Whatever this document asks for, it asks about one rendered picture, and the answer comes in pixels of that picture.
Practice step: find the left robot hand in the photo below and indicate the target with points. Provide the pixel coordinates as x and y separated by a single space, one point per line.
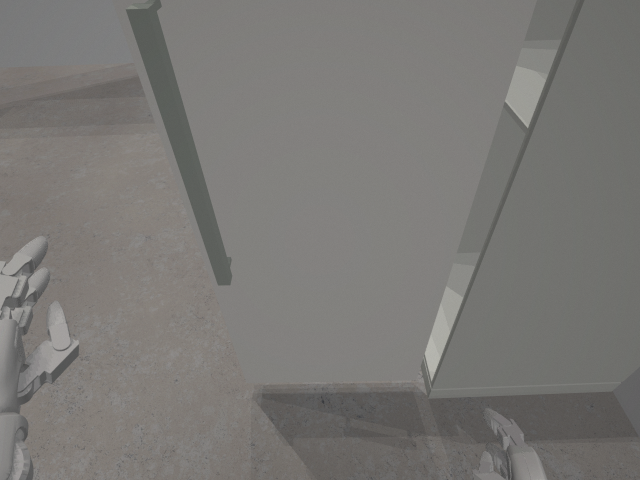
20 288

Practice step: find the fridge door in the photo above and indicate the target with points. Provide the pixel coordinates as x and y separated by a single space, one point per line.
342 143

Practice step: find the right robot hand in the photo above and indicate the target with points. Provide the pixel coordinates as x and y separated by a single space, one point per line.
520 462

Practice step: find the robot left forearm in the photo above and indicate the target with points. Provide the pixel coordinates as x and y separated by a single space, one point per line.
15 460

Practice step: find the handle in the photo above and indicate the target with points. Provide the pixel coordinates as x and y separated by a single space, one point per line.
149 36

